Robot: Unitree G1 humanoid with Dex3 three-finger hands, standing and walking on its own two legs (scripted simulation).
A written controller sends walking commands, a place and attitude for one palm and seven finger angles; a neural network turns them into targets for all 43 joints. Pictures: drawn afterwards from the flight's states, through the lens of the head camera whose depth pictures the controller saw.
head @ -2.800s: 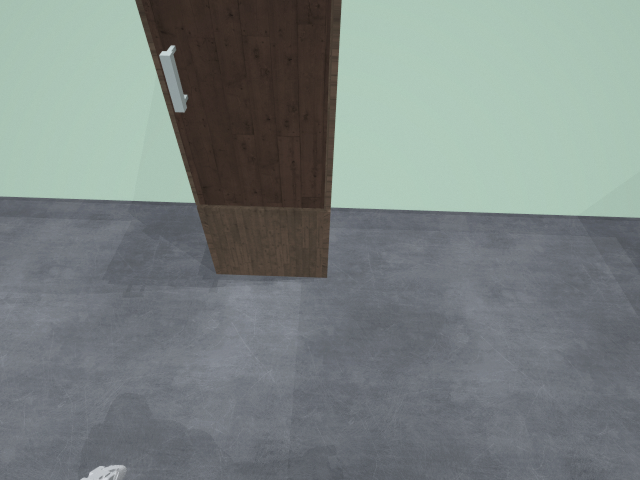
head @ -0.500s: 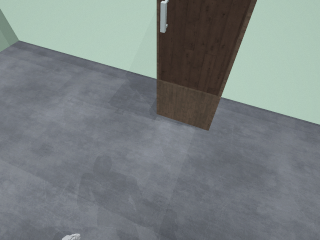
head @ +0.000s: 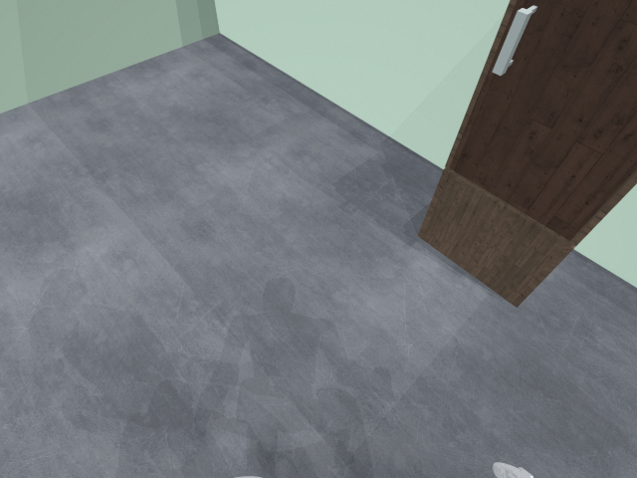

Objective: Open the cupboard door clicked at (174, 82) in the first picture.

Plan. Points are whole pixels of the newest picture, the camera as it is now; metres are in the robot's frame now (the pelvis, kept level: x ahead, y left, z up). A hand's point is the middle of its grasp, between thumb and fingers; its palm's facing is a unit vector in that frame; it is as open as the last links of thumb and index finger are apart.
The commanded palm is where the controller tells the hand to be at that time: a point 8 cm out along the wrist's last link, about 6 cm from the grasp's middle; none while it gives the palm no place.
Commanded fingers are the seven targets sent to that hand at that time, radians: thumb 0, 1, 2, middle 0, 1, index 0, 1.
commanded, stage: walk to a spot facing it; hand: left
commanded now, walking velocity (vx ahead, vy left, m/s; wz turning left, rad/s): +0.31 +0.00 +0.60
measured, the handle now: (515, 40) +0.99 -0.36 +0.07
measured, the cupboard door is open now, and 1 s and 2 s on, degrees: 0 0 0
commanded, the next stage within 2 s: turn to face it in 0.56 s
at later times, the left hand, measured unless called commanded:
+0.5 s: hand (187, 441) +0.17 +0.19 -0.12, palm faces +0.29 -0.92 -0.26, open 7.4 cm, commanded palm none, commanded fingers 0.00 0.90 0.90 -0.20 -0.30 -0.20 -0.30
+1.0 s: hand (178, 465) +0.15 +0.21 -0.17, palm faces +0.42 -0.89 -0.18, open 7.4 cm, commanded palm none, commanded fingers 0.00 0.90 0.90 -0.20 -0.30 -0.20 -0.30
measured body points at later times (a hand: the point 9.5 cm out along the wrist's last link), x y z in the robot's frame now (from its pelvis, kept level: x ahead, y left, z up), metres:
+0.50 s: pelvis +0.13 -0.02 +0.01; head +0.16 -0.04 +0.46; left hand +0.16 +0.24 -0.10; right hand +0.21 -0.27 -0.15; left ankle +0.04 +0.09 -0.64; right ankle +0.17 -0.12 -0.72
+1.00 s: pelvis +0.24 +0.06 +0.01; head +0.26 +0.08 +0.46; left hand +0.13 +0.26 -0.15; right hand +0.45 -0.09 -0.12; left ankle +0.26 +0.16 -0.72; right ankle +0.25 -0.08 -0.66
